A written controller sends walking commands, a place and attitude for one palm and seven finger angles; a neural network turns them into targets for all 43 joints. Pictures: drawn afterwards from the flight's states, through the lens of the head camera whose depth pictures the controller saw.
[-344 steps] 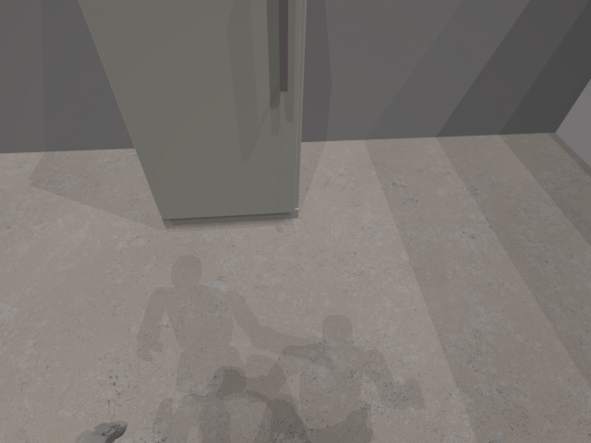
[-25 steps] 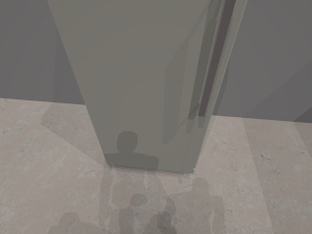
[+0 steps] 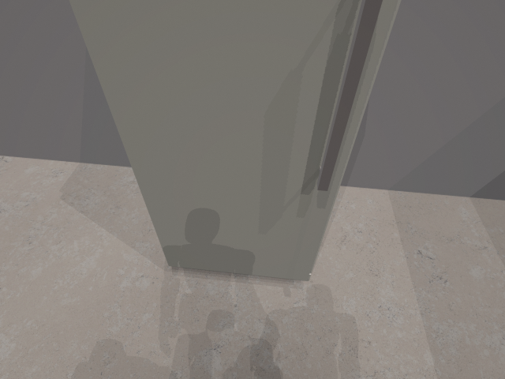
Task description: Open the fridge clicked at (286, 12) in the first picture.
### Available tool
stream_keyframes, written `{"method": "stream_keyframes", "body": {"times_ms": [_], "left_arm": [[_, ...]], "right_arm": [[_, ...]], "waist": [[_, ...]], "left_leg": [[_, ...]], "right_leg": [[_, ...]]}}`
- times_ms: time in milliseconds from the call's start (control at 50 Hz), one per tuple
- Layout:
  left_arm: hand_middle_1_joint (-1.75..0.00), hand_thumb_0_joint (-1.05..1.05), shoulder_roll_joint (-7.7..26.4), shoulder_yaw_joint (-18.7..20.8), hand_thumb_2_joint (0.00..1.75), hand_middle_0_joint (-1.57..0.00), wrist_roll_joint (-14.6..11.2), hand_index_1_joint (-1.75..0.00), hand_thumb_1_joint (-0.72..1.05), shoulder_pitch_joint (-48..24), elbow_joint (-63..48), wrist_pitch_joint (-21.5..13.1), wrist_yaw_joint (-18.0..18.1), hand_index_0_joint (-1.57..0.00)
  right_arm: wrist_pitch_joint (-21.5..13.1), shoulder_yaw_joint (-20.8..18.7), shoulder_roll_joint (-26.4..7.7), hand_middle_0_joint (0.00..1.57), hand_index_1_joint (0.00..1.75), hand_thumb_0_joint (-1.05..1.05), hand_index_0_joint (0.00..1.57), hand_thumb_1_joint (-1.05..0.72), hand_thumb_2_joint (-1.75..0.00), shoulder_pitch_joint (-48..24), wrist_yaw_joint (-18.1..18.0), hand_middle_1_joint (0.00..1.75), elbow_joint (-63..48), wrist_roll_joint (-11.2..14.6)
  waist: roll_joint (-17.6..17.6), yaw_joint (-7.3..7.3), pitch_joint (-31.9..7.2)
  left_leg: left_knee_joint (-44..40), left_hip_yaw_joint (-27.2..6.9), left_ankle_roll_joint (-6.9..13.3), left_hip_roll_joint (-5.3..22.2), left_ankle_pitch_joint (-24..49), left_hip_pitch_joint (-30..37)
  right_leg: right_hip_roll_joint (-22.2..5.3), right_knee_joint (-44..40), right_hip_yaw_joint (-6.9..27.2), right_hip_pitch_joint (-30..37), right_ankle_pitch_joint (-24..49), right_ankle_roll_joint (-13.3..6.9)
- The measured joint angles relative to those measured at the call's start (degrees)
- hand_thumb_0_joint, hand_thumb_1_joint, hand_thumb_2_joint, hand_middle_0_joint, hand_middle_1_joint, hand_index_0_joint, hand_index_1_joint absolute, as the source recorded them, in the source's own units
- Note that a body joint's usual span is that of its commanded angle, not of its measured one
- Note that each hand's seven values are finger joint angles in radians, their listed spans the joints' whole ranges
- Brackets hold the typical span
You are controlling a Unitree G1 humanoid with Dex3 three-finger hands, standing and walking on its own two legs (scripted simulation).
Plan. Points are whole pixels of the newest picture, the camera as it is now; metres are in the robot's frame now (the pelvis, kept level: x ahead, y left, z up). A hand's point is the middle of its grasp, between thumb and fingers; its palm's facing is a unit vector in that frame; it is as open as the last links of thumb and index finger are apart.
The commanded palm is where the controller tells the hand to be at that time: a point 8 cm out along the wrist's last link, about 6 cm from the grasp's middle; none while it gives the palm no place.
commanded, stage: look again from close up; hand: right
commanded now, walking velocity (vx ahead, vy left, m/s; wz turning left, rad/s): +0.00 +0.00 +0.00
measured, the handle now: (343, 95) +0.59 -0.14 +0.17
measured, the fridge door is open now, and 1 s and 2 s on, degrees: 0 0 0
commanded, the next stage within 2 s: shuffle to correct the standing spot in 1.26 s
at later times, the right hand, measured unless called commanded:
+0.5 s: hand out of the picture +0.00 -0.15 -0.18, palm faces +0.04 +0.99 -0.15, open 7.3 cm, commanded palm none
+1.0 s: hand out of the picture +0.00 -0.15 -0.18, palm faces +0.05 +0.99 -0.14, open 7.3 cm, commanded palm none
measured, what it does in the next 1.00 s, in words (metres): stands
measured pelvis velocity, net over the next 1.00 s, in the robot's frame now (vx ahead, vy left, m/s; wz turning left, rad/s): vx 0.02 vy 0.00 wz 0.00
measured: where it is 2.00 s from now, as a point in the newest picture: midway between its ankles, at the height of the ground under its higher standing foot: outside the picture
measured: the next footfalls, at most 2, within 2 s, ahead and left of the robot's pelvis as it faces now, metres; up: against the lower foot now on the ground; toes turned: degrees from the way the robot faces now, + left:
none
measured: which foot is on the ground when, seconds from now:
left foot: down 0.00-1.00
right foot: down 0.00-1.00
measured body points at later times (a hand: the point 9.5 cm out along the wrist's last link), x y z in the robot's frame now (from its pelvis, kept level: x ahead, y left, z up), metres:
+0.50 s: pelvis +0.01 +0.00 +0.00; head +0.01 +0.00 +0.45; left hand -0.01 +0.21 -0.16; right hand +0.00 -0.20 -0.16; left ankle +0.05 +0.13 -0.74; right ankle +0.02 -0.11 -0.74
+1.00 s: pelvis +0.02 +0.00 +0.00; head +0.02 +0.00 +0.45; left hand +0.00 +0.20 -0.16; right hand +0.00 -0.20 -0.16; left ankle +0.05 +0.13 -0.74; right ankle +0.02 -0.11 -0.74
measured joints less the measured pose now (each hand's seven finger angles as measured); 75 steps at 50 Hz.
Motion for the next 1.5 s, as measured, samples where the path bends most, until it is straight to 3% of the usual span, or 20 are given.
{"method": "stream_keyframes", "body": {"times_ms": [1400,1500], "left_arm": [[-0.3,0.01,-1.11,-0.46,0.9,-0.2,0.03,-0.3,0.91,-0.09,1.91,-0.34,0.24,-0.2],[-0.3,0.01,-1.32,-0.14,0.9,-0.2,0.48,-0.3,0.91,1.13,1.75,0.28,-0.07,-0.2]], "right_arm": [[-0.44,0.22,0.03,0.2,0.3,0.0,0.2,-0.91,-0.9,-0.9,-0.12,0.3,1.1,0.09],[0.07,-0.35,-0.3,0.2,0.3,0.0,0.2,-0.91,-0.9,-0.05,0.29,0.3,0.82,-0.34]], "waist": [[0.37,-0.1,0.81],[0.63,0.14,-0.29]], "left_leg": [[-0.92,-0.12,0.36,-0.68,-1.44,2.25],[1.74,0.25,0.71,-0.48,-4.13,1.39]], "right_leg": [[-0.54,-1.85,-0.12,2.82,-0.96,0.67],[-0.47,-0.35,0.35,2.26,-2.34,0.64]]}}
